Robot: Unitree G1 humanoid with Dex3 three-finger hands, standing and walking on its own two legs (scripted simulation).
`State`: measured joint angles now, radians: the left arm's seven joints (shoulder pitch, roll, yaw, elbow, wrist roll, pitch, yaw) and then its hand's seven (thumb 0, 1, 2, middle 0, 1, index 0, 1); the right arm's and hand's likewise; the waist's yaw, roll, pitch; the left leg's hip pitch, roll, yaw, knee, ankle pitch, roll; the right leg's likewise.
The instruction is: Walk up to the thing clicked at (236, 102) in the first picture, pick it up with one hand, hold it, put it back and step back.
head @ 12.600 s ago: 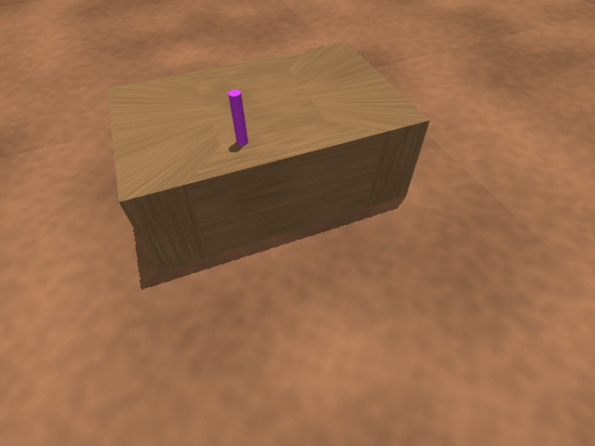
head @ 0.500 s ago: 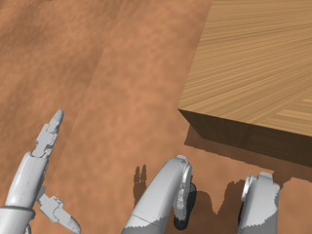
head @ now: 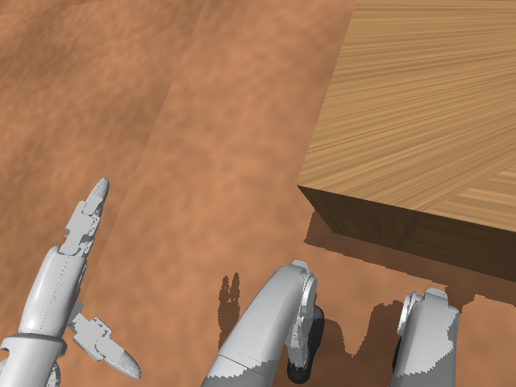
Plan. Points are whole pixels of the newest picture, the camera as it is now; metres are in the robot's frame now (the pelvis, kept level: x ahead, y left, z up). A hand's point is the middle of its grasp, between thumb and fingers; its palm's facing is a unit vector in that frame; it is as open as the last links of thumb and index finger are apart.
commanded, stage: close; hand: right
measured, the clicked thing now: out of the picture +0.49 -0.32 -0.03
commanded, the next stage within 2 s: settle in 0.02 s
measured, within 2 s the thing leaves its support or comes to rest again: leaves its support in 0.32 s
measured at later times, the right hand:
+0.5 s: hand out of the picture +0.49 -0.34 -0.02, palm faces +0.46 +0.89 +0.02, open 6.3 cm
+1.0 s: hand out of the picture +0.51 -0.33 +0.02, palm faces +0.47 +0.88 +0.02, open 6.3 cm
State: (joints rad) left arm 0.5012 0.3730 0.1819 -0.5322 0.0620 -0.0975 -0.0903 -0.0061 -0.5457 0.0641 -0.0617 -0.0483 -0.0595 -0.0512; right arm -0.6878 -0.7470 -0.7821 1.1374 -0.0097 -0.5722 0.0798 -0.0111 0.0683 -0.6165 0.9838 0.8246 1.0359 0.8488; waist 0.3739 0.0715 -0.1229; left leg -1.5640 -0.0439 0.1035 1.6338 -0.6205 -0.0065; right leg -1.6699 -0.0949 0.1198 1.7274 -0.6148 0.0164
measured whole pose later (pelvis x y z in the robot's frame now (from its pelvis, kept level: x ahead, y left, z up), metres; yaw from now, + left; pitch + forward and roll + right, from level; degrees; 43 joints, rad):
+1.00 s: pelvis +0.02 +0.00 +0.05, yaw -1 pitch +30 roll +8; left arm 0.48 0.32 0.10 -0.35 0.08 -0.05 -0.06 -0.01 -0.56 0.07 -0.07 -0.05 -0.06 -0.06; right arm -0.72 -0.70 -0.73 1.12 0.00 -0.52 0.06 -0.04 -0.02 -1.07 0.91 1.25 0.95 1.26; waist 0.33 0.05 -0.13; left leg -1.38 -0.04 0.10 1.44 -0.58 -0.01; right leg -1.49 -0.09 0.10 1.54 -0.58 0.01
